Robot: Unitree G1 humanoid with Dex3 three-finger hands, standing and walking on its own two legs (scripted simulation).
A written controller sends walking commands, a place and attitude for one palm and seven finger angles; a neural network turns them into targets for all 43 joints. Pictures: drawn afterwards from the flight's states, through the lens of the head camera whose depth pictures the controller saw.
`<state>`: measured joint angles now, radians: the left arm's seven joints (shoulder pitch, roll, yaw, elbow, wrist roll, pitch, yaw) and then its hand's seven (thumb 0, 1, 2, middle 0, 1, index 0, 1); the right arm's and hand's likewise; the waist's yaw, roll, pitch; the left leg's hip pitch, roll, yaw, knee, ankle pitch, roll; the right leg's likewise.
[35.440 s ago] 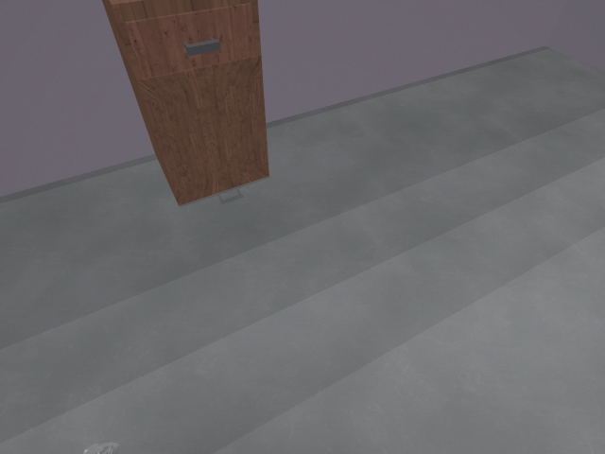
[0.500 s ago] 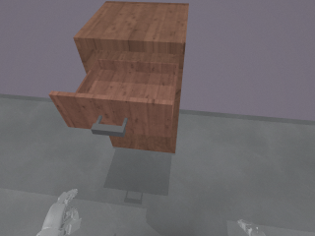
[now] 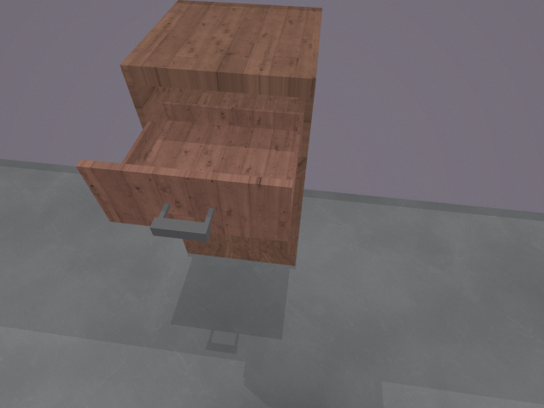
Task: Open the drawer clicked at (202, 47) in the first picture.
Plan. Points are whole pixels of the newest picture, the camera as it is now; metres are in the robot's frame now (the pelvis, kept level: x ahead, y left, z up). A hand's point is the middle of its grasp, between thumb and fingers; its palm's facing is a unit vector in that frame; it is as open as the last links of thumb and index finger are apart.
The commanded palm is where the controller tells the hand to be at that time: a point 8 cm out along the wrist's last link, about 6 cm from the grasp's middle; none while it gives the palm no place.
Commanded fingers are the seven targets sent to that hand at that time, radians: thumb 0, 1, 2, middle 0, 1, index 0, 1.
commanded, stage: let the arm hang, fingers relaxed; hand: left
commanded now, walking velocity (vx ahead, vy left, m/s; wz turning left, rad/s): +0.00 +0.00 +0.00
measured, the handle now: (184, 219) +0.47 +0.21 -0.06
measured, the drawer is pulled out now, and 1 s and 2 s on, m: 0.30 0.30 0.30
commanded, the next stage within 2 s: look to check the result in 0.42 s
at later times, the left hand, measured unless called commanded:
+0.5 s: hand out of the picture -0.01 +0.16 -0.18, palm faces +0.07 -0.98 -0.16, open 7.3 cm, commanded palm none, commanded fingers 0.00 0.90 0.90 -0.20 -0.30 -0.20 -0.30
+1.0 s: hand out of the picture +0.01 +0.16 -0.18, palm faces +0.07 -0.98 -0.16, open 7.3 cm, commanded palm none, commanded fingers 0.00 0.90 0.90 -0.20 -0.30 -0.20 -0.30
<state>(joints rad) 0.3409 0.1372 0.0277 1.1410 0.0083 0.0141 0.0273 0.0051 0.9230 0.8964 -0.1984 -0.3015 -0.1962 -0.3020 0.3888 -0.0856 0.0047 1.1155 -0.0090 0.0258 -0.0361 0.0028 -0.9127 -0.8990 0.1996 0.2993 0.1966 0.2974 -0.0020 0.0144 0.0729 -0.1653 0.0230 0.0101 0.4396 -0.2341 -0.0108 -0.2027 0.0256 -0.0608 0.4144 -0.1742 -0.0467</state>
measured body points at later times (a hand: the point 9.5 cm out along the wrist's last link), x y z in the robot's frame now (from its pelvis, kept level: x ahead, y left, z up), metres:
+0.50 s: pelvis +0.00 +0.00 +0.00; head +0.02 +0.00 +0.45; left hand -0.02 +0.21 -0.16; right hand -0.03 -0.19 -0.16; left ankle +0.00 +0.13 -0.74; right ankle +0.04 -0.09 -0.74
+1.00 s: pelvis +0.02 +0.01 +0.00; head +0.04 +0.01 +0.45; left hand +0.00 +0.21 -0.16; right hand -0.01 -0.19 -0.16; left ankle +0.00 +0.13 -0.74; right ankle +0.04 -0.09 -0.74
